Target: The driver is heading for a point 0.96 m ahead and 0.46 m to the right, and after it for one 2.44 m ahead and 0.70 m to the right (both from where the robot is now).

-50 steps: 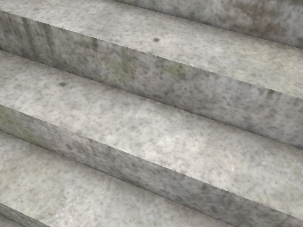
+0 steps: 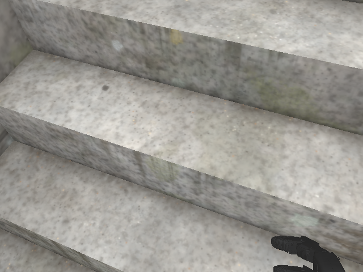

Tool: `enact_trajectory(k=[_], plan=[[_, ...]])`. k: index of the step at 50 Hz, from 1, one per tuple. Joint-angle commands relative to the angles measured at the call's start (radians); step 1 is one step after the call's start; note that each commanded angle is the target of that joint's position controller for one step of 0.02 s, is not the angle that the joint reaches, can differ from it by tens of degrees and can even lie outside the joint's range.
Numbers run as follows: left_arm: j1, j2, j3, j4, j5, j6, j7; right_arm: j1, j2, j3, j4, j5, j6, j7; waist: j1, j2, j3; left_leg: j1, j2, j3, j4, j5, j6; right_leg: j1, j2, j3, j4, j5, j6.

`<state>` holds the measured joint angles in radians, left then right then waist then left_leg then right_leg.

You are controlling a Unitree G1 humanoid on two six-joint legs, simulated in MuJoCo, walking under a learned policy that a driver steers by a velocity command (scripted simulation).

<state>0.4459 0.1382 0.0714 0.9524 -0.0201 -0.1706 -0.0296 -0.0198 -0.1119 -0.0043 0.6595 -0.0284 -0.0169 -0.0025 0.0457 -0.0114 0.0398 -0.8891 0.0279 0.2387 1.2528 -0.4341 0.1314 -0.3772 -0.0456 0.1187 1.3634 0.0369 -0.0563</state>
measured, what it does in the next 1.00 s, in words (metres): climbs, turning right: right foot 0.20 m higher, then left foot 0.20 m higher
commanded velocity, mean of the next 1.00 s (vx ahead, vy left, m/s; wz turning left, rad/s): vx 0.50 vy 0.00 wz -0.49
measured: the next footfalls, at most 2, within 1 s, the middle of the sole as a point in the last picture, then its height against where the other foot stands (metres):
right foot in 0.44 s outside the picture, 0.20 m higher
left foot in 0.90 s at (229, 133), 0.20 m higher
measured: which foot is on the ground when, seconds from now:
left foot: down 0.00-0.46, up 0.48-0.88, down 0.90-1.00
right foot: up 0.00-0.42, down 0.44-0.92, up 0.94-1.00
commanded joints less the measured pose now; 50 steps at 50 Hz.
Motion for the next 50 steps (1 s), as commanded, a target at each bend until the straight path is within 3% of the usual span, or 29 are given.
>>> enact_trajectory(k=[1, 3, 4, 7, 10, 13, 16, 18, 20, 21, 22, 23, 24, 25, 27, 29, 32, 35, 38, 40, 41, 42, 44, 45, 46, 47, 48, 49, 50], plan=[[-0.257, -0.017, -0.003, -0.312, 0.060, -0.005, 0.018, 0.173, -0.174, -0.097, 0.117, 0.021, -0.047, -0.005, -0.080, -0.044, -0.275, 0.586, 0.330, -0.820, -0.801, -0.174, 0.133, -0.528, 0.058, 0.024, 0.844, 0.043, -0.045], [-0.215, -0.125, -0.059, -0.325, 0.067, 0.034, 0.036, 0.233, 0.009, -0.037, 0.249, -0.012, -0.069, -0.003, 0.023, -0.038, -0.074, 0.420, 0.289, -0.573, -0.812, 0.017, 0.057, -0.661, 0.063, 0.043, 0.926, 0.006, -0.086], [-0.188, -0.130, -0.068, -0.323, 0.049, 0.056, 0.038, 0.263, 0.023, -0.028, 0.279, -0.017, -0.082, -0.002, 0.042, -0.035, -0.041, 0.407, 0.279, -0.466, -0.844, 0.125, 0.029, -0.693, 0.055, 0.046, 0.888, -0.031, -0.091], [-0.292, -0.133, -0.079, -0.327, 0.009, 0.098, 0.068, 0.329, -0.013, -0.017, 0.336, -0.021, -0.138, 0.023, 0.033, 0.014, 0.031, 0.400, 0.298, -0.286, -0.986, 0.342, 0.022, -0.814, 0.113, 0.000, 0.967, -0.134, -0.091], [-0.413, -0.131, -0.091, -0.379, 0.018, 0.136, 0.095, 0.413, -0.093, -0.026, 0.396, 0.005, -0.171, 0.042, 0.032, 0.019, 0.050, 0.568, 0.272, -0.200, -1.062, 0.209, 0.002, -1.069, 0.110, -0.022, 1.138, -0.290, -0.129], [-0.571, -0.107, -0.106, -0.437, 0.026, 0.143, 0.076, 0.447, -0.093, -0.019, 0.395, 0.001, -0.157, 0.033, 0.011, -0.033, 0.018, 0.573, 0.169, -0.055, -1.104, 0.263, -0.076, -0.980, 0.097, -0.128, 0.810, -0.178, -0.132], [-0.664, -0.097, -0.119, -0.457, 0.019, 0.164, 0.059, 0.589, -0.169, -0.034, 0.407, 0.012, -0.139, -0.028, -0.057, 0.106, -0.052, 0.758, 0.225, -0.014, -1.300, 0.542, 0.014, -0.856, 0.030, -0.330, 0.568, -0.297, -0.126], [-0.558, -0.090, -0.123, -0.378, -0.001, 0.156, 0.041, 0.502, -0.148, -0.025, 0.361, 0.061, -0.122, -0.051, -0.014, 0.061, -0.119, 0.775, 0.169, 0.150, -1.195, 1.231, 0.018, -0.526, 0.062, -0.422, 0.190, -0.422, -0.141], [-0.292, -0.064, -0.121, -0.307, -0.003, 0.163, 0.062, 0.485, -0.284, -0.047, 0.314, 0.094, -0.145, -0.066, 0.086, 0.213, -0.328, 0.907, 0.301, 0.106, -0.902, 2.183, 0.100, -0.233, 0.139, -0.418, 0.087, -0.560, -0.142], [-0.189, -0.002, -0.100, -0.291, 0.017, 0.154, 0.068, 0.470, -0.337, -0.068, 0.283, 0.108, -0.140, -0.037, 0.093, 0.261, -0.432, 0.994, 0.323, 0.079, -0.686, 2.252, 0.126, -0.128, 0.186, -0.368, -0.086, -0.669, -0.151], [-0.165, 0.052, -0.073, -0.290, 0.035, 0.151, 0.059, 0.460, -0.360, -0.083, 0.236, 0.098, -0.137, -0.008, 0.093, 0.262, -0.480, 0.964, 0.314, 0.035, -0.456, 2.084, 0.128, -0.013, 0.221, -0.253, -0.286, -0.706, -0.147], [-0.145, 0.173, -0.021, -0.275, 0.037, 0.171, 0.060, 0.409, -0.327, -0.092, 0.152, 0.054, -0.153, 0.029, 0.090, 0.158, -0.475, 0.669, 0.242, -0.041, -0.193, 1.546, 0.056, 0.149, 0.108, 0.160, -0.507, -0.759, -0.199], [-0.170, 0.301, 0.040, -0.253, 0.038, 0.205, 0.083, 0.234, -0.248, -0.093, 0.053, 0.014, -0.146, 0.073, 0.094, -0.091, -0.429, 0.194, -0.029, -0.160, 0.324, 0.460, -0.022, 0.226, -0.057, 0.868, -0.995, -1.138, -0.285], [-0.303, 0.288, 0.048, -0.281, 0.051, 0.200, 0.078, 0.180, -0.108, -0.068, -0.007, -0.053, -0.135, 0.077, 0.049, 0.028, -0.332, -0.010, -0.039, -0.375, 0.801, 0.393, -0.054, 0.133, -0.135, 0.962, -1.134, -1.109, -0.248], [-0.268, 0.135, 0.003, -0.144, 0.067, 0.140, 0.071, 0.120, 0.029, -0.006, -0.127, -0.063, -0.128, 0.045, -0.058, 0.080, 0.012, -0.241, -0.009, -0.345, 0.987, 0.445, -0.035, -0.138, -0.108, 0.656, -1.020, -0.837, -0.158], [-0.257, 0.025, -0.023, -0.058, 0.050, 0.096, 0.051, 0.208, 0.049, 0.020, -0.108, -0.045, -0.108, 0.008, -0.137, 0.129, 0.079, -0.254, 0.012, -0.315, 0.950, 0.465, -0.028, -0.218, -0.024, 0.390, -0.950, -0.572, -0.120], [-0.162, 0.054, -0.029, -0.024, 0.040, 0.067, 0.015, 0.173, 0.064, 0.052, -0.122, -0.032, -0.066, -0.017, -0.125, 0.055, 0.101, -0.378, 0.038, -0.248, 0.879, 0.400, -0.038, -0.158, 0.008, 0.225, -0.950, -0.306, -0.091], [-0.003, 0.072, -0.029, 0.020, 0.045, 0.040, 0.014, 0.033, 0.099, 0.070, -0.159, -0.015, -0.056, -0.039, -0.045, -0.046, 0.026, -0.594, 0.037, -0.200, 1.168, 0.268, -0.023, 0.024, -0.026, 0.268, -1.000, -0.303, -0.135], [0.075, 0.111, -0.012, 0.028, 0.026, 0.044, 0.023, -0.215, 0.100, 0.088, -0.278, -0.041, -0.051, -0.030, 0.028, -0.029, 0.043, -0.568, 0.040, -0.147, 0.896, 0.191, -0.024, 0.038, 0.000, 0.258, -1.130, -0.319, -0.095], [0.152, 0.126, 0.005, 0.023, -0.001, 0.068, 0.067, -0.343, 0.085, 0.094, -0.329, -0.025, -0.038, -0.011, 0.105, -0.063, -0.012, -0.364, 0.019, -0.057, 0.569, 0.105, -0.033, 0.091, -0.031, 0.245, -1.303, 0.093, -0.152], [0.161, 0.111, 0.012, 0.032, 0.029, 0.086, 0.094, -0.309, 0.131, 0.105, -0.332, -0.014, -0.031, -0.011, 0.072, -0.143, -0.082, -0.209, 0.027, -0.079, 0.470, 0.086, -0.016, 0.137, -0.056, 0.214, -1.313, 0.274, -0.177], [0.034, 0.120, 0.014, -0.034, -0.004, 0.087, 0.102, -0.190, 0.080, 0.088, -0.258, 0.012, -0.040, -0.008, -0.026, -0.091, -0.188, 0.188, -0.042, -0.017, 0.137, 0.011, 0.013, 0.054, -0.007, 0.045, -1.237, 0.786, -0.129], [-0.032, 0.262, 0.060, -0.105, -0.015, 0.037, 0.098, 0.121, -0.058, 0.016, -0.174, 0.041, -0.026, -0.037, -0.181, -0.143, -0.508, 0.558, -0.101, -0.106, 0.069, -0.012, 0.023, 0.192, -0.078, 0.107, -0.915, 1.657, -0.127], [-0.134, 0.330, 0.083, -0.160, -0.023, -0.006, 0.064, 0.265, -0.134, -0.012, -0.156, 0.035, -0.033, -0.032, -0.262, -0.134, -0.565, 0.639, -0.084, -0.168, -0.206, 0.009, 0.012, 0.284, -0.101, 0.146, -0.702, 1.682, -0.147], [-0.156, 0.276, 0.076, -0.187, -0.007, -0.046, 0.030, 0.349, -0.205, -0.049, -0.121, 0.002, -0.040, -0.023, -0.293, -0.031, -0.635, 0.848, 0.058, -0.393, -0.294, -0.060, 0.072, 0.152, -0.039, 0.149, -0.414, 1.337, -0.134], [-0.240, 0.151, 0.060, -0.243, 0.000, -0.031, -0.011, 0.367, -0.282, -0.080, -0.067, -0.004, -0.016, -0.053, -0.282, 0.333, -0.562, 0.909, 0.310, -0.971, -0.699, -0.026, 0.242, -0.243, 0.231, 0.030, 0.100, 0.171, -0.056], [-0.296, 0.111, 0.050, -0.312, 0.090, -0.022, -0.021, 0.282, -0.227, -0.089, -0.069, -0.005, 0.005, -0.061, -0.228, 0.226, -0.529, 0.806, 0.336, -1.176, -0.822, -0.207, 0.250, -0.408, 0.201, 0.081, 0.589, -0.102, -0.043], [-0.339, -0.008, 0.023, -0.359, 0.102, 0.004, -0.017, 0.217, -0.166, -0.081, 0.003, 0.018, 0.000, -0.053, -0.137, 0.116, -0.350, 0.720, 0.303, -1.073, -0.787, -0.505, 0.204, -0.578, 0.155, 0.068, 0.733, -0.045, -0.074], [-0.320, -0.069, -0.021, -0.367, 0.104, 0.018, -0.005, 0.216, -0.085, -0.061, 0.105, 0.008, -0.013, -0.054, -0.079, -0.010, -0.111, 0.567, 0.296, -0.886, -0.762, -0.462, 0.159, -0.709, 0.145, 0.075, 0.777, -0.072, -0.106]])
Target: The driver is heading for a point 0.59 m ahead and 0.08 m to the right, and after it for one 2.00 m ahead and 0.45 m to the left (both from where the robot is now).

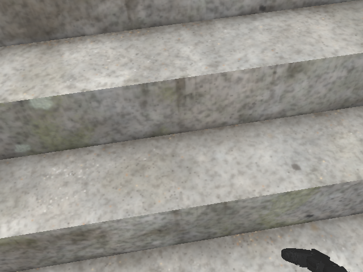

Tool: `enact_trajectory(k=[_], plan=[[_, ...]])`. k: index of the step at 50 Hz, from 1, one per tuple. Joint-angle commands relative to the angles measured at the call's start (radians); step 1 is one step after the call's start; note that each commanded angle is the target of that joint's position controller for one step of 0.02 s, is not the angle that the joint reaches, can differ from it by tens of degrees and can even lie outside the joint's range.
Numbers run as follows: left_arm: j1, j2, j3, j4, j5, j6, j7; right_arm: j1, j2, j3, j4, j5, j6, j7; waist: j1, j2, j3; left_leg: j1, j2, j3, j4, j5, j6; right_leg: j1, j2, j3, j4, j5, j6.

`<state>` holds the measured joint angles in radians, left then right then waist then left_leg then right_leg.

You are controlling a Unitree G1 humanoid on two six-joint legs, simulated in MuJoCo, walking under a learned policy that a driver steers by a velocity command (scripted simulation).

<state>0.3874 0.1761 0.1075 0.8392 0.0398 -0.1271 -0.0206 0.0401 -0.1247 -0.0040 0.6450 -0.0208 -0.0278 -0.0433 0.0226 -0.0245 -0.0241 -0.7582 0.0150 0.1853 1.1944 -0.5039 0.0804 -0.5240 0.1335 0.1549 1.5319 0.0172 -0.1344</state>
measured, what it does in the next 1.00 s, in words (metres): climbs: right foot 0.20 m higher, then left foot 0.20 m higher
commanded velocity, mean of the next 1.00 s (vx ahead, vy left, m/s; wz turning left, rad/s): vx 0.50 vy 0.00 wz -0.21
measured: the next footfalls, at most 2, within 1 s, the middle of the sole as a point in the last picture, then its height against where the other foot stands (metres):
right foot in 0.40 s outside the picture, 0.20 m higher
left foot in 0.94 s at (236, 165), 0.20 m higher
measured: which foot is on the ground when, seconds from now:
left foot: down 0.00-0.44, up 0.46-0.92, down 0.94-1.00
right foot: up 0.00-0.38, down 0.40-0.96, up 0.98-1.00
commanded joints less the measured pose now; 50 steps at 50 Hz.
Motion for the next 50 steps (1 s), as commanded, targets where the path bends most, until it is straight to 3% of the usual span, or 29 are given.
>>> enact_trajectory(k=[1, 3, 5, 6, 8, 12, 15, 16, 17, 18, 19, 20, 21, 22, 23, 24, 25, 27, 30, 34, 38, 40, 42, 44, 45, 47, 48, 49, 50], plan=[[-0.231, -0.124, -0.076, -0.273, 0.039, -0.007, 0.002, 0.167, 0.007, -0.038, 0.177, -0.018, -0.030, -0.011, 0.003, -0.042, 0.045, 0.332, 0.294, -0.682, -0.731, -0.227, 0.154, -0.586, -0.055, 0.055, 0.628, -0.111, -0.041], [-0.172, -0.108, -0.091, -0.257, 0.002, 0.049, 0.017, 0.154, 0.076, -0.018, 0.249, -0.026, -0.070, -0.001, 0.078, -0.055, 0.113, 0.258, 0.284, -0.459, -0.801, 0.069, 0.093, -0.601, -0.080, 0.068, 0.677, -0.133, -0.025], [-0.227, -0.119, -0.100, -0.284, -0.014, 0.076, 0.033, 0.187, 0.014, -0.031, 0.299, -0.010, -0.108, 0.028, 0.099, -0.005, 0.155, 0.275, 0.286, -0.286, -0.878, 0.229, 0.070, -0.690, -0.115, 0.065, 0.650, -0.172, -0.014], [-0.266, -0.077, -0.096, -0.299, -0.018, 0.082, 0.031, 0.172, -0.014, -0.034, 0.286, -0.012, -0.123, 0.033, 0.105, -0.024, 0.165, 0.232, 0.278, -0.201, -0.918, 0.291, 0.058, -0.630, -0.130, 0.052, 0.486, -0.133, -0.008], [-0.363, -0.067, -0.084, -0.312, -0.025, 0.098, 0.042, 0.251, -0.090, -0.046, 0.307, -0.016, -0.143, 0.035, 0.066, 0.022, 0.147, 0.342, 0.312, -0.154, -0.995, 0.326, 0.087, -0.744, -0.102, -0.001, 0.654, -0.164, -0.016], [-0.556, -0.078, -0.085, -0.385, -0.005, 0.109, 0.058, 0.391, -0.174, -0.072, 0.347, -0.028, -0.156, 0.048, -0.015, 0.039, 0.115, 0.734, 0.319, -0.093, -1.078, 0.237, 0.056, -1.045, -0.121, -0.011, 0.727, -0.419, -0.060], [-0.717, -0.083, -0.109, -0.479, 0.010, 0.131, 0.035, 0.500, -0.144, -0.068, 0.390, -0.012, -0.134, 0.030, -0.067, 0.076, 0.088, 0.790, 0.255, -0.004, -1.183, 0.362, 0.048, -0.941, -0.190, -0.176, 0.411, -0.430, -0.040], [-0.696, -0.057, -0.118, -0.471, 0.005, 0.137, 0.009, 0.457, -0.159, -0.066, 0.370, 0.008, -0.123, 0.026, -0.065, 0.100, 0.082, 0.718, 0.223, 0.070, -1.271, 0.517, 0.087, -0.752, -0.213, -0.309, 0.146, -0.447, -0.031], [-0.709, -0.107, -0.147, -0.491, -0.026, 0.140, -0.010, 0.450, -0.171, -0.064, 0.354, 0.033, -0.110, 0.015, -0.088, 0.151, 0.058, 0.665, 0.214, 0.088, -1.340, 0.633, 0.112, -0.506, -0.235, -0.370, -0.121, -0.500, -0.048], [-0.622, -0.112, -0.142, -0.404, -0.039, 0.145, -0.016, 0.433, -0.170, -0.057, 0.337, 0.047, -0.100, 0.009, -0.083, 0.107, -0.060, 0.623, 0.217, 0.098, -1.229, 1.145, 0.150, -0.200, -0.144, -0.488, -0.201, -0.498, -0.037], [-0.414, -0.095, -0.116, -0.354, -0.043, 0.147, -0.004, 0.467, -0.266, -0.073, 0.324, 0.044, -0.112, 0.008, -0.011, 0.212, -0.192, 0.719, 0.287, 0.068, -1.009, 1.836, 0.138, -0.002, -0.063, -0.477, -0.209, -0.502, -0.037], [-0.188, -0.016, -0.086, -0.305, -0.041, 0.145, 0.017, 0.475, -0.364, -0.097, 0.313, 0.063, -0.120, 0.028, 0.082, 0.284, -0.368, 0.846, 0.313, 0.043, -0.741, 2.128, 0.117, 0.151, -0.002, -0.434, -0.332, -0.536, -0.058], [-0.065, 0.076, -0.052, -0.284, -0.036, 0.125, 0.027, 0.410, -0.403, -0.110, 0.254, 0.088, -0.144, 0.059, 0.164, 0.339, -0.470, 0.748, 0.255, 0.000, -0.480, 2.000, 0.078, 0.342, -0.022, -0.221, -0.492, -0.460, -0.080], [0.013, 0.176, -0.018, -0.229, 0.004, 0.123, 0.050, 0.338, -0.323, -0.096, 0.186, 0.098, -0.172, 0.093, 0.189, 0.130, -0.512, 0.376, 0.124, -0.063, -0.122, 1.546, 0.003, 0.568, -0.225, 0.222, -0.731, -0.531, -0.157], [-0.017, 0.288, 0.034, -0.234, -0.007, 0.131, 0.056, 0.245, -0.239, -0.095, 0.120, 0.077, -0.174, 0.122, 0.190, -0.080, -0.558, 0.205, -0.100, -0.163, 0.459, 0.492, -0.053, 0.563, -0.401, 0.692, -1.119, -0.494, -0.189], [-0.130, 0.275, 0.037, -0.238, -0.001, 0.121, 0.039, 0.213, -0.114, -0.077, 0.078, 0.037, -0.161, 0.100, 0.134, 0.032, -0.571, 0.086, -0.091, -0.391, 0.861, 0.456, -0.063, 0.507, -0.440, 0.677, -1.134, -0.506, -0.158], [-0.190, 0.246, 0.030, -0.195, -0.007, 0.105, 0.025, 0.126, -0.060, -0.068, -0.008, 0.019, -0.141, 0.075, 0.072, 0.056, -0.470, -0.009, -0.043, -0.347, 0.965, 0.501, -0.049, 0.413, -0.417, 0.598, -1.109, -0.618, -0.120], [-0.159, 0.088, -0.013, -0.034, -0.020, 0.055, 0.012, 0.100, 0.039, -0.024, -0.083, -0.030, -0.123, 0.043, -0.023, 0.069, -0.122, -0.222, -0.022, -0.329, 1.010, 0.464, 0.015, 0.205, -0.342, 0.384, -1.055, -0.526, -0.104], [-0.104, -0.059, -0.069, 0.061, -0.018, 0.025, 0.009, 0.175, 0.096, 0.019, -0.067, -0.017, -0.078, 0.027, -0.097, 0.026, 0.019, -0.358, -0.028, -0.332, 1.055, 0.391, 0.025, 0.092, -0.337, 0.153, -1.112, -0.217, -0.073], [0.045, -0.006, -0.076, 0.179, 0.004, -0.022, -0.011, 0.002, 0.145, 0.045, -0.115, 0.030, -0.033, -0.014, -0.065, -0.036, 0.062, -0.683, -0.089, -0.292, 1.440, 0.227, 0.063, 0.185, -0.379, 0.068, -1.258, -0.217, -0.089], [0.034, 0.028, -0.089, 0.191, -0.023, -0.027, 0.004, -0.219, 0.106, 0.059, -0.200, 0.023, -0.006, -0.004, -0.063, 0.078, 0.127, -0.570, -0.072, -0.176, 0.985, 0.312, 0.057, 0.046, -0.316, -0.143, -1.440, -0.293, 0.023], [0.091, 0.083, -0.079, 0.191, -0.038, -0.027, 0.049, -0.216, 0.080, 0.055, -0.195, 0.023, 0.015, 0.004, -0.026, -0.032, 0.041, -0.429, -0.020, -0.033, 0.842, 0.292, 0.053, 0.188, -0.339, -0.168, -1.572, -0.040, -0.040], [0.137, 0.097, -0.064, 0.188, -0.035, -0.007, 0.075, -0.107, 0.097, 0.049, -0.126, 0.017, 0.020, 0.018, -0.038, -0.043, -0.068, -0.427, 0.031, -0.009, 0.752, 0.167, 0.087, 0.501, -0.348, -0.275, -1.486, 0.264, -0.054], [0.052, 0.103, -0.070, 0.118, -0.075, -0.007, 0.084, -0.081, 0.108, 0.064, -0.087, 0.041, 0.016, 0.024, -0.082, -0.054, -0.121, 0.030, -0.031, 0.083, 0.371, 0.102, 0.109, 0.364, -0.357, -0.377, -1.396, 1.118, -0.076], [0.042, 0.190, -0.049, 0.085, -0.083, -0.021, 0.086, 0.033, 0.069, 0.048, -0.051, 0.040, 0.028, 0.013, -0.119, -0.157, -0.212, 0.145, -0.077, 0.099, 0.303, 0.019, 0.091, 0.438, -0.399, -0.367, -1.288, 1.484, -0.105], [0.075, 0.219, -0.032, 0.073, -0.108, -0.019, 0.052, 0.184, -0.035, 0.007, -0.004, 0.029, 0.026, -0.003, -0.147, -0.264, -0.319, 0.332, -0.168, 0.039, -0.044, -0.157, 0.101, 0.571, -0.430, -0.338, -0.910, 1.651, -0.113], [0.082, 0.238, -0.012, 0.029, -0.074, -0.036, 0.044, 0.237, -0.097, -0.022, 0.013, 0.008, 0.035, 0.007, -0.168, -0.228, -0.313, 0.424, -0.144, -0.256, -0.185, -0.254, 0.138, 0.430, -0.433, -0.269, -0.664, 1.400, -0.104], [0.005, 0.155, -0.011, -0.065, -0.046, -0.046, -0.012, 0.276, -0.213, -0.063, 0.063, -0.004, 0.057, -0.004, -0.145, 0.120, -0.270, 0.533, 0.063, -0.921, -0.634, -0.482, 0.246, 0.016, -0.222, -0.242, -0.330, 0.374, -0.026], [-0.114, 0.108, 0.001, -0.136, 0.003, -0.035, -0.032, 0.183, -0.263, -0.109, 0.060, -0.006, 0.076, -0.019, -0.143, 0.179, -0.231, 0.545, 0.152, -1.375, -1.011, -0.626, 0.271, -0.290, -0.089, -0.068, 0.273, -0.001, 0.046]])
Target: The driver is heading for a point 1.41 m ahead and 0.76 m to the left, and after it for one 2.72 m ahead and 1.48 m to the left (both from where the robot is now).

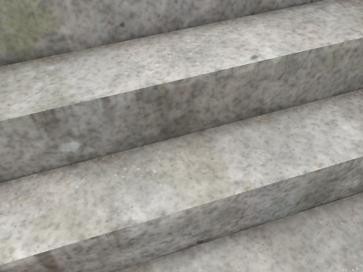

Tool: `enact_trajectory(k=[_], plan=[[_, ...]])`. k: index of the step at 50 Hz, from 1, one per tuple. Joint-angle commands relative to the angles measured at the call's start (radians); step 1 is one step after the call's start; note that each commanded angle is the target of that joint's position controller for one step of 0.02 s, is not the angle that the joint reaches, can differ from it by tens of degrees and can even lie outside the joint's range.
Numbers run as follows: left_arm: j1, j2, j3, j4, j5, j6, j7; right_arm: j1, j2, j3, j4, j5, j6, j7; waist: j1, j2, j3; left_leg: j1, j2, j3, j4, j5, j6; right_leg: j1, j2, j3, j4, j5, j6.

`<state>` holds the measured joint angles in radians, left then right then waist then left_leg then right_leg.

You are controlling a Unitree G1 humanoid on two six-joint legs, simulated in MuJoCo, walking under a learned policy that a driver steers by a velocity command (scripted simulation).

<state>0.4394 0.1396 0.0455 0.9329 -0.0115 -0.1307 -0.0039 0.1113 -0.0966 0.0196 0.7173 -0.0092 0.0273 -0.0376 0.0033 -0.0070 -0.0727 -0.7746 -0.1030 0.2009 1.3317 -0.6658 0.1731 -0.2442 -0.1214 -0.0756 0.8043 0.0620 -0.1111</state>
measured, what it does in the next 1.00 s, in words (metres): climbs, turning left: right foot 0.20 m higher, then left foot 0.20 m higher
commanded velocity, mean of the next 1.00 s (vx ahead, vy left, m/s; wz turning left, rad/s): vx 0.50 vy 0.00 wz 0.56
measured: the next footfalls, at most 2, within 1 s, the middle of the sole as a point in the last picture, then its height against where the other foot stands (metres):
right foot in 0.44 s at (236, 271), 0.20 m higher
left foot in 0.90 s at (92, 193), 0.20 m higher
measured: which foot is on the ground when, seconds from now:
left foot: down 0.00-0.46, up 0.48-0.88, down 0.90-1.00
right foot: up 0.00-0.42, down 0.44-0.94, up 0.96-1.00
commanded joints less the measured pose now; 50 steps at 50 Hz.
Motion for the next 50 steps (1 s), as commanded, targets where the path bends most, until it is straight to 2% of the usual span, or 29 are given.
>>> enact_trajectory(k=[1, 3, 5, 8, 11, 13, 14, 16, 17, 19, 21, 22, 23, 24, 25, 27, 29, 31, 34, 38, 40, 42, 43, 45, 46, 47, 48, 49, 50], plan=[[-0.265, 0.039, 0.026, -0.329, 0.096, -0.022, -0.050, 0.046, -0.250, -0.120, 0.003, -0.008, -0.002, -0.016, -0.057, 0.064, -0.026, 0.425, 0.285, -1.271, -1.117, -0.367, 0.097, -0.744, 0.154, 0.221, 1.300, -0.053, 0.042], [-0.279, -0.074, -0.039, -0.386, 0.097, -0.017, -0.027, 0.103, -0.113, -0.084, 0.140, -0.007, -0.066, -0.009, 0.039, -0.072, 0.177, 0.213, 0.233, -0.863, -0.925, -0.025, 0.050, -0.860, 0.110, 0.171, 1.355, 0.003, 0.012], [-0.219, -0.094, -0.066, -0.368, 0.075, 0.011, 0.003, 0.109, -0.009, -0.052, 0.198, -0.019, -0.091, 0.013, 0.089, -0.069, 0.185, 0.189, 0.171, -0.647, -0.905, 0.210, 0.041, -0.896, 0.108, 0.154, 1.432, -0.044, 0.007], [-0.297, -0.069, -0.081, -0.391, 0.081, 0.035, 0.009, 0.179, -0.086, -0.064, 0.209, -0.004, -0.122, 0.031, 0.072, -0.067, 0.204, 0.256, 0.143, -0.492, -0.924, 0.377, 0.013, -0.985, 0.059, 0.102, 1.221, -0.091, 0.020], [-0.435, -0.097, -0.095, -0.435, 0.065, 0.046, 0.027, 0.346, -0.137, -0.073, 0.232, -0.006, -0.140, 0.020, -0.019, 0.041, 0.132, 0.463, 0.189, -0.567, -0.989, 0.429, 0.041, -1.180, 0.058, 0.035, 1.406, -0.205, 0.009], [-0.560, -0.124, -0.108, -0.496, 0.073, 0.036, 0.020, 0.408, -0.151, -0.082, 0.237, -0.021, -0.144, 0.017, -0.065, 0.069, 0.133, 0.614, 0.224, -0.620, -1.035, 0.418, 0.047, -1.346, 0.051, 0.038, 1.503, -0.314, -0.003], [-0.663, -0.138, -0.127, -0.551, 0.095, 0.039, 0.018, 0.455, -0.139, -0.085, 0.256, 0.000, -0.137, 0.017, -0.089, 0.029, 0.142, 0.594, 0.198, -0.594, -1.084, 0.417, 0.015, -1.297, 0.029, 0.026, 1.315, -0.321, -0.007], [-0.786, -0.122, -0.127, -0.617, 0.085, 0.057, 0.011, 0.517, -0.139, -0.094, 0.279, 0.004, -0.128, -0.003, -0.143, 0.079, 0.131, 0.645, 0.200, -0.589, -1.178, 0.736, 0.041, -1.224, 0.048, -0.045, 1.151, -0.380, 0.003], [-0.827, -0.127, -0.141, -0.632, 0.068, 0.067, 0.004, 0.551, -0.158, -0.106, 0.270, 0.034, -0.121, -0.021, -0.177, 0.086, 0.076, 0.653, 0.224, -0.532, -1.319, 0.954, 0.051, -1.012, 0.052, -0.094, 0.900, -0.464, -0.005], [-0.660, -0.103, -0.122, -0.552, 0.005, 0.068, 0.007, 0.432, -0.161, -0.107, 0.205, 0.034, -0.123, -0.038, -0.050, 0.101, -0.091, 0.495, 0.186, -0.380, -1.185, 1.799, 0.014, -0.376, 0.175, -0.170, 0.476, -0.542, -0.037], [-0.222, 0.062, -0.040, -0.460, -0.010, 0.085, 0.031, 0.310, -0.352, -0.162, 0.135, 0.044, -0.185, -0.005, 0.195, 0.221, -0.437, 0.715, 0.281, -0.448, -0.808, 2.260, 0.033, -0.031, 0.179, -0.003, 0.320, -0.462, -0.048], [-0.111, 0.169, 0.009, -0.407, 0.021, 0.073, 0.023, 0.233, -0.342, -0.170, 0.094, 0.051, -0.215, 0.029, 0.244, 0.043, -0.547, 0.629, 0.222, -0.438, -0.522, 2.099, 0.004, 0.187, 0.088, 0.133, 0.216, -0.534, -0.084], [-0.018, 0.246, 0.040, -0.344, 0.059, 0.077, 0.045, 0.182, -0.235, -0.149, 0.045, 0.071, -0.222, 0.074, 0.255, -0.192, -0.532, 0.280, 0.043, -0.400, -0.120, 1.520, -0.042, 0.334, -0.144, 0.648, -0.099, -0.610, -0.216], [-0.145, 0.244, 0.053, -0.370, 0.049, 0.110, 0.067, 0.124, -0.211, -0.151, -0.010, -0.014, -0.222, 0.088, 0.207, -0.285, -0.499, 0.132, -0.067, -0.359, 0.450, 0.657, -0.085, 0.184, -0.254, 1.015, -0.376, -0.706, -0.285], [-0.277, 0.157, 0.037, -0.349, 0.030, 0.117, 0.059, 0.083, -0.117, -0.139, -0.081, -0.065, -0.202, 0.086, 0.103, -0.162, -0.366, -0.034, 0.001, -0.384, 0.726, 0.629, -0.080, 0.062, -0.241, 0.970, -0.389, -0.970, -0.251], [-0.310, 0.030, 0.009, -0.177, 0.032, 0.064, 0.053, 0.034, 0.013, -0.068, -0.162, -0.088, -0.161, 0.047, -0.028, 0.047, 0.010, -0.261, 0.054, -0.385, 0.858, 0.583, -0.025, -0.196, -0.228, 0.658, -0.371, -0.927, -0.161], [-0.274, -0.050, -0.009, -0.050, 0.056, 0.025, 0.041, 0.138, 0.060, -0.034, -0.143, -0.049, -0.106, 0.037, -0.129, 0.090, 0.111, -0.300, 0.090, -0.410, 0.897, 0.579, -0.007, -0.302, -0.199, 0.406, -0.413, -0.605, -0.060], [-0.213, -0.018, -0.007, 0.025, 0.057, -0.001, 0.015, 0.084, 0.074, -0.020, -0.148, -0.007, -0.081, 0.023, -0.115, 0.015, 0.190, -0.445, 0.083, -0.386, 0.949, 0.492, -0.014, -0.236, -0.181, 0.159, -0.485, -0.353, -0.034], [-0.163, 0.064, 0.000, 0.041, 0.049, -0.040, 0.007, -0.066, 0.015, -0.033, -0.212, 0.018, -0.052, -0.003, -0.113, 0.010, 0.215, -0.512, 0.087, -0.366, 1.020, 0.442, -0.023, -0.228, -0.237, 0.072, -0.659, -0.335, -0.062], [-0.085, 0.143, 0.025, 0.071, 0.041, -0.033, -0.001, -0.246, 0.004, -0.022, -0.297, -0.015, -0.040, -0.001, -0.082, 0.060, 0.175, -0.619, 0.120, -0.278, 0.742, 0.313, -0.003, -0.012, -0.139, -0.098, -0.717, -0.401, 0.010], [-0.003, 0.161, 0.032, 0.094, 0.043, -0.029, 0.016, -0.342, -0.011, -0.020, -0.352, -0.023, -0.018, 0.004, -0.027, -0.022, 0.134, -0.560, 0.151, -0.153, 0.589, 0.313, -0.007, 0.083, -0.132, -0.126, -0.818, -0.243, -0.025], [-0.066, 0.209, 0.037, 0.052, 0.002, -0.019, 0.034, -0.282, 0.018, 0.012, -0.332, -0.001, 0.001, 0.040, -0.027, -0.105, 0.052, -0.091, 0.178, 0.002, 0.124, 0.241, 0.017, 0.001, -0.107, -0.235, -0.953, 0.034, -0.089], [-0.036, 0.240, 0.035, 0.015, -0.030, -0.012, 0.051, -0.221, -0.026, -0.012, -0.264, 0.004, -0.004, 0.044, -0.016, -0.045, -0.041, 0.097, 0.066, 0.088, 0.047, 0.132, -0.001, 0.068, -0.125, -0.251, -0.792, 0.707, -0.116], [-0.070, 0.392, 0.075, -0.035, -0.045, -0.023, 0.023, 0.186, -0.099, -0.051, -0.170, -0.004, -0.011, 0.022, -0.174, -0.218, -0.371, 0.374, -0.045, -0.018, -0.105, 0.123, 0.014, 0.326, -0.210, -0.202, -0.270, 1.552, -0.101], [-0.117, 0.389, 0.083, -0.103, -0.050, -0.029, -0.012, 0.236, -0.190, -0.083, -0.154, -0.001, -0.023, 0.025, -0.196, -0.231, -0.420, 0.477, -0.067, -0.219, -0.316, 0.155, 0.028, 0.241, -0.172, -0.142, -0.010, 1.366, -0.066], [-0.217, 0.292, 0.071, -0.216, -0.026, -0.043, -0.056, 0.200, -0.299, -0.122, -0.149, -0.019, -0.015, 0.006, -0.151, 0.043, -0.399, 0.626, 0.138, -0.805, -0.632, -0.090, 0.112, -0.182, -0.016, -0.083, 0.364, 0.700, 0.021], [-0.294, 0.202, 0.070, -0.279, 0.028, -0.037, -0.090, 0.112, -0.378, -0.173, -0.180, -0.012, 0.008, 0.002, -0.136, 0.097, -0.426, 0.646, 0.225, -1.215, -0.979, -0.351, 0.113, -0.415, 0.149, 0.104, 0.871, -0.104, 0.075], [-0.295, 0.053, 0.040, -0.328, 0.070, -0.025, -0.067, -0.005, -0.371, -0.169, -0.176, -0.020, 0.008, 0.010, -0.064, 0.103, -0.407, 0.612, 0.272, -1.161, -1.027, -0.279, 0.033, -0.555, 0.128, 0.237, 1.251, -0.065, 0.086], [-0.311, 0.003, 0.022, -0.368, 0.081, -0.011, -0.036, 0.006, -0.321, -0.159, -0.108, -0.022, -0.012, 0.015, -0.034, 0.064, -0.305, 0.525, 0.249, -1.045, -0.952, -0.212, -0.004, -0.636, 0.110, 0.215, 1.367, -0.016, 0.073]])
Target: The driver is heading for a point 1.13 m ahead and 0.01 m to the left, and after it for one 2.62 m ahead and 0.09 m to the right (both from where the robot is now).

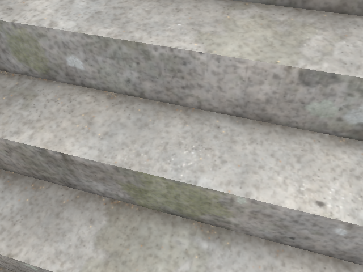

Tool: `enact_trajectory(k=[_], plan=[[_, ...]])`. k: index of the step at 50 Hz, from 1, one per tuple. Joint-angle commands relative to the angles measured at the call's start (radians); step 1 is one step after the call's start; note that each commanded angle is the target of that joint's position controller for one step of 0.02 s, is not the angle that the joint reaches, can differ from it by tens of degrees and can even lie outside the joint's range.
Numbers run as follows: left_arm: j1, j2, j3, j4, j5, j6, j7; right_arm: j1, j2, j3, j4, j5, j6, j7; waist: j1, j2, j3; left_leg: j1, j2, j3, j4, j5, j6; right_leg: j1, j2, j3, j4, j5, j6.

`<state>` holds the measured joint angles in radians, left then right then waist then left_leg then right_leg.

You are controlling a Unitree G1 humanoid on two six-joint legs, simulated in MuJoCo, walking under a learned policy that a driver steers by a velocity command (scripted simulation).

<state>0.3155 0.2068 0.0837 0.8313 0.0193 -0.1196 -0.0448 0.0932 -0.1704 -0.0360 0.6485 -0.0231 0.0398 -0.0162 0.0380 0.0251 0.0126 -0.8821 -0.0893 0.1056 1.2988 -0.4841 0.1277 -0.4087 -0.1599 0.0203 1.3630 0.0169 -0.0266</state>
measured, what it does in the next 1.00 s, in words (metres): climbs: right foot 0.20 m higher, then left foot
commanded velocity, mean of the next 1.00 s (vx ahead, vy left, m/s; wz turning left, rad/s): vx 0.26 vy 0.00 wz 0.19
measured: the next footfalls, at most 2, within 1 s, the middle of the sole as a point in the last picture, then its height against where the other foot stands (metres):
right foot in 0.40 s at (230, 270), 0.20 m higher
left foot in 0.90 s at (141, 261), level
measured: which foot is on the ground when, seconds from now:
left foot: down 0.00-0.42, up 0.44-0.88, down 0.90-1.00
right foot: up 0.00-0.38, down 0.40-0.90, up 0.92-1.00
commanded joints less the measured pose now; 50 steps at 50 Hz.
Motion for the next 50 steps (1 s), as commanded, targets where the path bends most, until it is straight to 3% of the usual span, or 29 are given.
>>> enact_trajectory(k=[1, 2, 4, 9, 12, 13, 15, 17, 18, 20, 21, 22, 23, 25, 26, 27, 29, 31, 34, 37, 39, 40, 42, 44, 45, 46, 47, 48, 50], plan=[[-0.214, -0.100, -0.046, -0.307, 0.065, -0.018, 0.026, 0.050, -0.180, -0.089, 0.028, -0.006, -0.062, 0.002, -0.039, -0.028, -0.198, 0.514, 0.190, -0.811, -0.862, -0.223, 0.028, -0.576, 0.143, 0.099, 0.836, 0.064, -0.037], [-0.178, -0.134, -0.072, -0.310, 0.071, -0.011, 0.042, 0.076, -0.095, -0.061, 0.100, 0.001, -0.083, 0.013, 0.012, -0.053, -0.083, 0.434, 0.144, -0.688, -0.817, -0.113, 0.025, -0.633, 0.142, 0.087, 0.843, 0.046, -0.054], [-0.129, -0.141, -0.100, -0.306, 0.064, 0.005, 0.064, 0.136, -0.055, -0.044, 0.149, 0.002, -0.107, 0.028, 0.032, -0.044, -0.014, 0.449, 0.122, -0.495, -0.802, 0.260, 0.011, -0.719, 0.123, 0.072, 0.842, -0.053, -0.054], [-0.349, -0.195, -0.137, -0.357, 0.021, 0.049, 0.100, 0.323, -0.047, -0.018, 0.281, -0.011, -0.168, 0.053, -0.036, 0.017, 0.026, 0.548, 0.207, -0.464, -0.939, 0.210, 0.031, -1.074, 0.117, -0.031, 1.137, -0.249, -0.083], [-0.509, -0.212, -0.162, -0.420, 0.024, 0.068, 0.092, 0.354, -0.042, -0.008, 0.306, 0.006, -0.168, 0.041, -0.055, -0.043, 0.064, 0.478, 0.164, -0.392, -1.059, 0.231, -0.025, -1.026, 0.114, -0.130, 0.914, -0.233, -0.088], [-0.602, -0.215, -0.167, -0.455, 0.023, 0.076, 0.090, 0.376, -0.043, -0.009, 0.307, 0.022, -0.160, 0.010, -0.085, -0.040, 0.065, 0.448, 0.185, -0.415, -1.161, 0.375, -0.006, -0.927, 0.113, -0.158, 0.763, -0.208, -0.082], [-0.571, -0.219, -0.175, -0.446, 0.015, 0.086, 0.079, 0.416, -0.078, -0.020, 0.312, 0.022, -0.144, -0.031, -0.102, 0.041, -0.022, 0.583, 0.205, -0.356, -1.234, 0.803, 0.028, -0.737, 0.118, -0.212, 0.552, -0.252, -0.089], [-0.375, -0.177, -0.158, -0.335, -0.012, 0.080, 0.079, 0.338, -0.113, -0.031, 0.261, 0.047, -0.135, -0.050, -0.012, 0.064, -0.206, 0.642, 0.172, -0.132, -1.092, 1.676, -0.006, -0.304, 0.182, -0.260, 0.194, -0.371, -0.127], [-0.288, -0.156, -0.144, -0.306, -0.031, 0.089, 0.091, 0.321, -0.167, -0.050, 0.237, 0.058, -0.151, -0.063, 0.028, 0.137, -0.310, 0.705, 0.235, -0.183, -1.017, 2.039, 0.018, -0.150, 0.209, -0.234, 0.102, -0.379, -0.117], [-0.126, -0.041, -0.101, -0.230, -0.052, 0.104, 0.100, 0.303, -0.224, -0.072, 0.226, 0.084, -0.193, -0.038, 0.101, 0.175, -0.409, 0.896, 0.279, -0.221, -0.754, 2.184, 0.045, 0.016, 0.260, -0.168, -0.273, -0.449, -0.098], [-0.070, 0.004, -0.074, -0.185, -0.030, 0.100, 0.096, 0.271, -0.215, -0.080, 0.203, 0.074, -0.208, -0.017, 0.127, 0.118, -0.418, 0.836, 0.243, -0.246, -0.531, 1.932, 0.031, 0.131, 0.229, -0.026, -0.428, -0.446, -0.125], [-0.028, 0.048, -0.054, -0.128, -0.019, 0.100, 0.099, 0.388, -0.117, -0.072, 0.181, 0.084, -0.208, 0.021, 0.073, -0.313, -0.515, 0.507, 0.049, -0.236, -0.034, 0.773, -0.114, 0.378, -0.093, 0.477, -0.558, 0.097, -0.403], [-0.071, -0.016, -0.052, -0.124, -0.005, 0.132, 0.117, 0.324, -0.110, -0.073, 0.185, 0.019, -0.194, 0.046, 0.076, -0.201, -0.501, 0.400, -0.053, -0.324, 0.429, 0.349, -0.120, 0.189, -0.083, 0.735, -0.843, 0.095, -0.435], [-0.186, -0.006, -0.019, -0.051, -0.002, 0.115, 0.112, 0.201, 0.050, -0.038, 0.056, -0.038, -0.148, 0.037, -0.045, 0.022, -0.169, 0.022, -0.060, -0.351, 0.765, 0.406, -0.061, 0.019, -0.067, 0.609, -0.819, -0.528, -0.329], [-0.156, -0.044, -0.024, 0.008, -0.008, 0.102, 0.116, 0.176, 0.081, -0.008, 0.029, -0.054, -0.123, 0.021, -0.071, 0.105, -0.016, -0.030, -0.025, -0.376, 0.671, 0.413, -0.035, -0.096, -0.030, 0.450, -0.791, -0.533, -0.245], [-0.164, -0.100, -0.040, 0.049, -0.011, 0.093, 0.111, 0.237, 0.079, 0.005, 0.043, -0.042, -0.105, 0.016, -0.120, 0.134, 0.036, -0.015, -0.027, -0.357, 0.626, 0.416, -0.041, -0.179, 0.002, 0.345, -0.793, -0.522, -0.186], [-0.139, -0.148, -0.054, 0.086, -0.001, 0.057, 0.090, 0.286, 0.094, 0.025, 0.045, -0.024, -0.102, 0.003, -0.126, 0.038, 0.038, -0.063, -0.020, -0.333, 0.679, 0.387, -0.039, -0.163, 0.009, 0.261, -0.853, -0.394, -0.176], [-0.095, -0.113, -0.046, 0.115, -0.006, 0.030, 0.083, 0.263, 0.088, 0.026, 0.042, -0.008, -0.103, -0.003, -0.128, 0.015, 0.041, -0.103, 0.002, -0.303, 0.618, 0.409, -0.049, -0.139, 0.005, 0.180, -0.863, -0.276, -0.187], [-0.058, -0.055, -0.035, 0.116, -0.014, 0.016, 0.098, 0.207, 0.065, 0.023, 0.012, -0.021, -0.088, -0.010, -0.139, -0.035, -0.002, -0.084, 0.101, -0.236, 0.387, 0.528, -0.075, -0.090, 0.008, 0.121, -0.871, -0.230, -0.185], [-0.082, 0.009, -0.017, 0.060, -0.030, 0.024, 0.132, 0.153, 0.039, 0.027, -0.007, 0.002, -0.073, 0.001, -0.118, -0.145, -0.060, 0.064, 0.210, -0.144, -0.031, 0.494, -0.095, -0.033, 0.002, 0.121, -0.957, -0.240, -0.191], [0.010, 0.049, 0.008, 0.066, -0.012, 0.060, 0.142, 0.124, 0.042, 0.031, 0.030, 0.042, -0.062, 0.010, -0.027, -0.178, -0.101, 0.321, 0.132, 0.048, -0.302, 0.250, -0.073, -0.056, 0.040, 0.047, -1.010, -0.329, -0.185], [0.034, 0.084, 0.022, 0.056, 0.011, 0.061, 0.134, 0.139, 0.039, 0.023, 0.052, 0.052, -0.061, 0.015, -0.008, -0.231, -0.115, 0.445, 0.142, 0.013, -0.344, 0.268, -0.054, -0.077, -0.015, 0.115, -1.042, -0.380, -0.193], [0.001, 0.127, 0.037, 0.060, 0.016, 0.065, 0.122, 0.253, 0.038, 0.007, 0.092, 0.021, -0.060, 0.000, -0.062, -0.207, -0.097, 0.538, 0.118, 0.034, -0.481, 0.236, -0.024, -0.054, -0.054, 0.150, -1.047, -0.542, -0.189], [0.055, 0.054, 0.023, 0.074, 0.015, 0.083, 0.097, 0.360, 0.026, -0.006, 0.167, 0.007, -0.081, -0.002, -0.070, -0.031, -0.020, 0.642, 0.069, 0.028, -0.771, 0.122, -0.037, -0.056, 0.014, 0.124, -0.815, -0.596, -0.162], [0.081, -0.013, 0.006, 0.072, 0.017, 0.074, 0.084, 0.414, 0.025, -0.006, 0.193, -0.003, -0.101, 0.002, -0.077, 0.079, -0.017, 0.700, 0.168, -0.134, -0.859, 0.056, -0.050, -0.106, 0.071, 0.037, -0.560, -0.451, -0.135], [0.069, -0.075, -0.011, 0.033, -0.014, 0.059, 0.070, 0.472, -0.028, -0.011, 0.201, -0.011, -0.104, -0.001, -0.077, 0.251, -0.063, 0.831, 0.368, -0.485, -1.012, 0.001, 0.027, -0.325, 0.137, -0.056, -0.310, -0.428, -0.068], [0.082, -0.029, 0.003, 0.033, -0.011, 0.054, 0.064, 0.469, -0.063, -0.033, 0.200, -0.015, -0.093, -0.006, -0.106, 0.346, -0.077, 0.778, 0.486, -0.767, -1.187, -0.244, 0.161, -0.430, 0.156, -0.098, -0.023, -0.456, -0.032], [0.049, 0.011, 0.025, 0.044, 0.018, 0.048, 0.063, 0.400, -0.024, -0.024, 0.191, -0.003, -0.093, -0.007, -0.067, 0.189, 0.000, 0.679, 0.474, -0.774, -1.204, -0.251, 0.187, -0.468, 0.138, -0.059, 0.268, -0.378, -0.001], [-0.131, -0.088, -0.009, -0.047, 0.016, 0.040, 0.061, 0.339, -0.054, -0.031, 0.224, -0.013, -0.114, 0.007, -0.058, 0.063, 0.025, 0.646, 0.397, -0.537, -1.082, -0.076, 0.151, -0.684, 0.140, -0.039, 0.740, -0.296, -0.024]])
